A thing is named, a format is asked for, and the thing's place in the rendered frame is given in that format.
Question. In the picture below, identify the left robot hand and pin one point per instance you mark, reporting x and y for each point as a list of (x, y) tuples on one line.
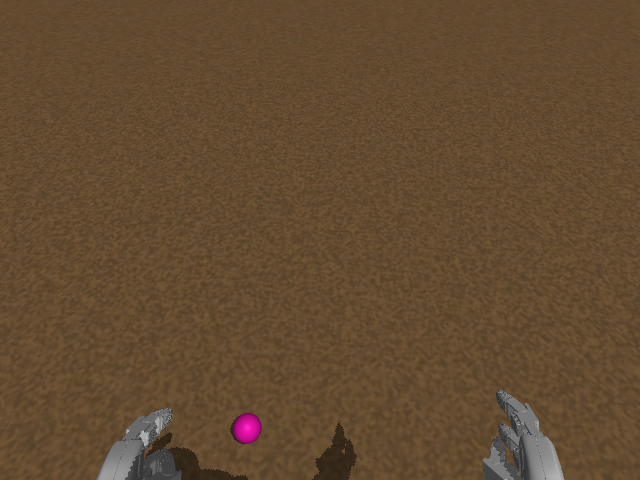
[(125, 459)]

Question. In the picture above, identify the right robot hand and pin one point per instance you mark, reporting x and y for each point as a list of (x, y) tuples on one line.
[(533, 453)]

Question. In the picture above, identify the ball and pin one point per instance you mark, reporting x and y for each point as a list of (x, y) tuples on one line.
[(247, 428)]

